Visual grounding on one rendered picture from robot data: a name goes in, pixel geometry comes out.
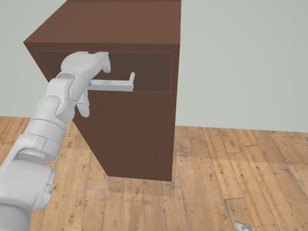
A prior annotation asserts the cabinet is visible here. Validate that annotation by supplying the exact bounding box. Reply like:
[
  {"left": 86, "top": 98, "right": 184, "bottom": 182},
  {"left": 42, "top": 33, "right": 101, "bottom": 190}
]
[{"left": 23, "top": 0, "right": 181, "bottom": 181}]

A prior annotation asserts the right robot hand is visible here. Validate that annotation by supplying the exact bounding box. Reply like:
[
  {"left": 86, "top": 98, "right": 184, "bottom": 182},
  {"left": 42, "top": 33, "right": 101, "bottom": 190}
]
[{"left": 234, "top": 221, "right": 254, "bottom": 231}]

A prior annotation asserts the handle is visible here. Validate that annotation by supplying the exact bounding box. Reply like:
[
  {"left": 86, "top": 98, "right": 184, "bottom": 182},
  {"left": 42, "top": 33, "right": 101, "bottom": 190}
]
[{"left": 86, "top": 72, "right": 135, "bottom": 91}]

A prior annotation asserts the left robot upper arm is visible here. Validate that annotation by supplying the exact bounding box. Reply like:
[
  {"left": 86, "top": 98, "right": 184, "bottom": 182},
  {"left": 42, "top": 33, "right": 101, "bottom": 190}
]
[{"left": 0, "top": 158, "right": 56, "bottom": 231}]

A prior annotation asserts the left robot hand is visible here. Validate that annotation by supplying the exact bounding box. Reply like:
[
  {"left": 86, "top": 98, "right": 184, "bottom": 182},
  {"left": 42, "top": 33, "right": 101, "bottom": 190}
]
[{"left": 61, "top": 51, "right": 111, "bottom": 117}]

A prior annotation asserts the drawer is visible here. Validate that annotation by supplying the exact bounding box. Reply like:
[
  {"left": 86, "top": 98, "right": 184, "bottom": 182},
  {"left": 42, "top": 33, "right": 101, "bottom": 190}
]
[{"left": 37, "top": 50, "right": 172, "bottom": 92}]

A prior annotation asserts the robot left forearm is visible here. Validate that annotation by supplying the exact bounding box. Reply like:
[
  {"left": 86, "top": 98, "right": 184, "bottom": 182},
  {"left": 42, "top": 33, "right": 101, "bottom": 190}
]
[{"left": 0, "top": 70, "right": 86, "bottom": 181}]

